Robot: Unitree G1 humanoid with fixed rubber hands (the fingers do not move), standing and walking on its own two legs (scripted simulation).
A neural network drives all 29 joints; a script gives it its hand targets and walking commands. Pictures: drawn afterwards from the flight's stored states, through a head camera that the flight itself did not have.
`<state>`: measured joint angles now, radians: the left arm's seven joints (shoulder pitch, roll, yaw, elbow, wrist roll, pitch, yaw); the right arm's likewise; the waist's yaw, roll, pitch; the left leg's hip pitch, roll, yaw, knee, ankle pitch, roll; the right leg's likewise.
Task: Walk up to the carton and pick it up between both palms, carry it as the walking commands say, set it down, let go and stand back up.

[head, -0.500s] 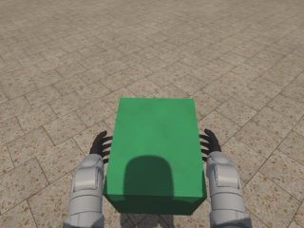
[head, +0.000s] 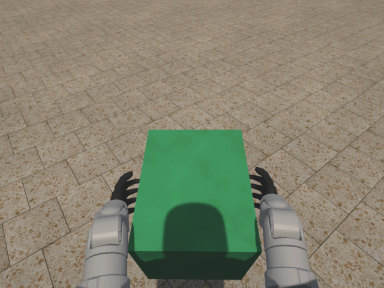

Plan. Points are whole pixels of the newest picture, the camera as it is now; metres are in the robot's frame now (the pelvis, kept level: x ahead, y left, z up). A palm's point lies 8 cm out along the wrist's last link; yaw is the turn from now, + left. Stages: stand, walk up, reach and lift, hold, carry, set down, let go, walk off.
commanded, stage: reach and lift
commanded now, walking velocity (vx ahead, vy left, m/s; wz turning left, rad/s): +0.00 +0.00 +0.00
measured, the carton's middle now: (194, 204) +0.33 +0.00 -0.02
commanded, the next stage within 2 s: hold in 0.70 s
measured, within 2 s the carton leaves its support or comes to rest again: neither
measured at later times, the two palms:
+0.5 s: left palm (119, 209) +0.28 +0.16 +0.04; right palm (268, 203) +0.29 -0.15 +0.04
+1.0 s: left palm (119, 212) +0.28 +0.16 +0.04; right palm (269, 206) +0.28 -0.16 +0.04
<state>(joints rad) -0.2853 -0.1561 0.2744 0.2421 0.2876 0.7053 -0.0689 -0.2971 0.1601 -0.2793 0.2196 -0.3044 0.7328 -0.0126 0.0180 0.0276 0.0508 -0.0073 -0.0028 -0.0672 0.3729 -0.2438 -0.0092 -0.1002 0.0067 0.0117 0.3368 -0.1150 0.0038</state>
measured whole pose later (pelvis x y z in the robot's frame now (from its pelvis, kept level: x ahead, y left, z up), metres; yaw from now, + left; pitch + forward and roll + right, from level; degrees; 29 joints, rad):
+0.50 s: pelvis +0.00 +0.00 +0.00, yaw +0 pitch -7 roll +0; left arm -0.23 -0.15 0.23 0.19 0.26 0.72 -0.05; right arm -0.25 0.15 -0.24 0.18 -0.29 0.74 -0.01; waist 0.02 0.03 0.05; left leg 0.00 0.00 -0.07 0.35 -0.23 -0.01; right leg -0.09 0.00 0.01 0.32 -0.11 0.01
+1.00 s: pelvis +0.00 +0.00 +0.00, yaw +0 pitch -7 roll +0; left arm -0.22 -0.14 0.22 0.18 0.26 0.74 -0.05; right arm -0.24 0.15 -0.23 0.17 -0.29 0.76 -0.01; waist 0.01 0.03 0.05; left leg 0.00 -0.01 -0.07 0.36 -0.23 -0.01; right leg -0.09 0.01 0.01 0.33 -0.11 0.00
